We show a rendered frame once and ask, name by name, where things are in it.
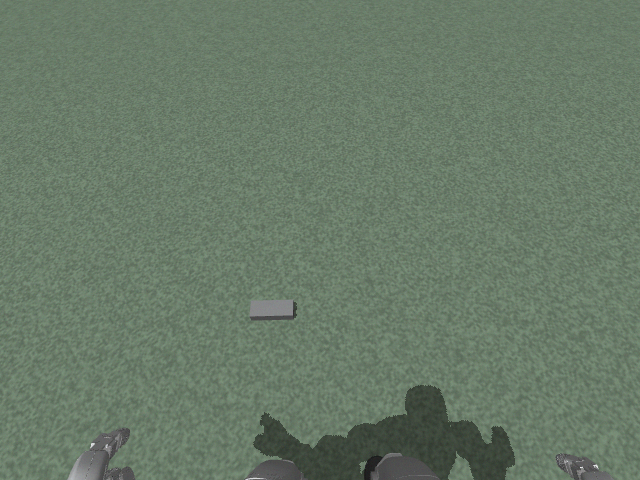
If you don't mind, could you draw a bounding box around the right robot hand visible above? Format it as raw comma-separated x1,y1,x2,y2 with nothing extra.
556,454,614,480

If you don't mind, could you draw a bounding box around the small box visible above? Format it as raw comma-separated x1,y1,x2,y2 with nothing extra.
249,300,294,321

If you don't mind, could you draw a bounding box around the right robot foot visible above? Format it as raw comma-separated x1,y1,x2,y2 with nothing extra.
364,456,383,480

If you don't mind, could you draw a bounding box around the left robot hand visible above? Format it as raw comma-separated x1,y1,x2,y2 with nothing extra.
67,428,136,480

